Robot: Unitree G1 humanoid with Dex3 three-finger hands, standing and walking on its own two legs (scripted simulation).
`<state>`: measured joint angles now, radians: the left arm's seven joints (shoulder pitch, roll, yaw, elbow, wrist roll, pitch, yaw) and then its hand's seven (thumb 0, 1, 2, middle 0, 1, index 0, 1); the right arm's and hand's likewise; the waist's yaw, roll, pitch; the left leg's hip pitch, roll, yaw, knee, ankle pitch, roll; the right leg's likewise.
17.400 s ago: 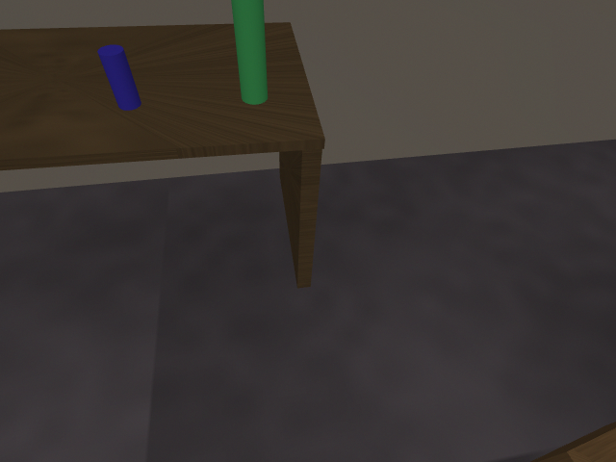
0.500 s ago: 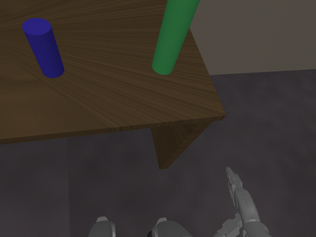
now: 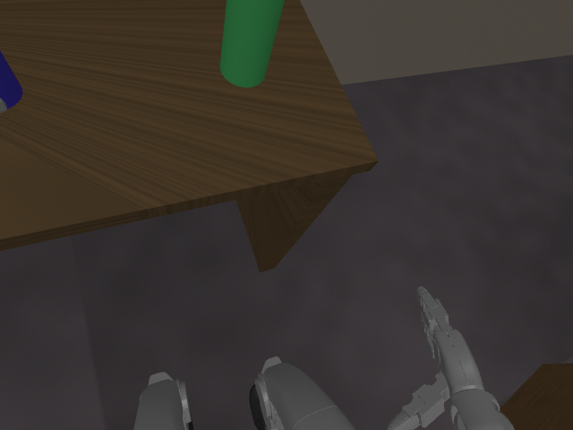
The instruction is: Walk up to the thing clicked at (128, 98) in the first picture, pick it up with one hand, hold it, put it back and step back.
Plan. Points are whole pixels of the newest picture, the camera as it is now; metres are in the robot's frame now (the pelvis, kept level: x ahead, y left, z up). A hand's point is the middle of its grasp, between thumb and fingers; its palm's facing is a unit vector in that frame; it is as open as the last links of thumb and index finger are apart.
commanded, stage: close in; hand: left
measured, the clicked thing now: out of the picture +0.57 +0.25 +0.09
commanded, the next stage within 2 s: rest palm in 0.24 s
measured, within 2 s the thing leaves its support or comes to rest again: leaves its support in 1.52 s
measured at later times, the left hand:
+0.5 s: hand out of the picture +0.56 +0.24 +0.07, palm faces +0.28 -0.96 +0.01, open 17.3 cm
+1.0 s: hand out of the picture +0.58 +0.26 +0.07, palm faces +0.31 -0.95 -0.01, open 13.4 cm
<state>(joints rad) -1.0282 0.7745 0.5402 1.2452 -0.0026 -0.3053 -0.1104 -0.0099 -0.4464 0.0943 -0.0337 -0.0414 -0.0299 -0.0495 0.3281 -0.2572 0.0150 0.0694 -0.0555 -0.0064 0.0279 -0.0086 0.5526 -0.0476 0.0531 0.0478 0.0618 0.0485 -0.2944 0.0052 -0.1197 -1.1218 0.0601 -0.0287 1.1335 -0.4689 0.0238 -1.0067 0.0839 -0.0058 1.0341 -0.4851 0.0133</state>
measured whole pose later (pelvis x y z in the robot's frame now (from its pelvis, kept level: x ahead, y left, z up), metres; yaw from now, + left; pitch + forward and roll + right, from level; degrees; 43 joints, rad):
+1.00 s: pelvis +0.00 -0.01 -0.01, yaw +0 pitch +29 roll -5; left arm -1.12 0.82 0.53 1.33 0.06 -0.33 -0.05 -0.01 -0.36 0.32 -0.56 -0.44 -0.56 -0.44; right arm 0.32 -0.27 0.03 -0.08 -0.07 0.07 0.06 -0.01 0.52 -0.05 0.06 0.05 0.06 0.05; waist -0.35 0.01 -0.13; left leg -1.20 0.06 -0.04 1.18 -0.48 0.01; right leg -1.09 0.09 -0.02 1.09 -0.51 0.00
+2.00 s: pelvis +0.02 +0.00 +0.02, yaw +1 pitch +24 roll -4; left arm -1.04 0.68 0.47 1.21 -0.01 -0.23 -0.04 -0.02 -0.43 1.08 -0.87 -1.23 -0.89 -1.24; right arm 0.33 -0.24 0.01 0.04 -0.03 0.07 0.04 -0.01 0.53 -0.06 0.05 0.05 0.06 0.05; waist -0.25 0.02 -0.14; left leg -0.99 0.04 -0.01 1.03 -0.46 0.02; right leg -0.88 0.07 0.01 0.94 -0.48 0.01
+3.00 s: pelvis +0.03 -0.01 +0.05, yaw +2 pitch +15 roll -2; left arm -0.79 0.43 0.35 0.81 -0.13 -0.03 0.00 -0.02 -0.45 1.10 -0.87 -1.24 -0.89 -1.26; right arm 0.34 -0.23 -0.06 0.29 0.03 0.03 0.00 -0.01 0.53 -0.05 0.05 0.05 0.06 0.05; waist -0.08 0.04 -0.16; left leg -0.68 0.03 0.01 0.84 -0.41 0.02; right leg -0.59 0.05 0.03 0.77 -0.44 0.01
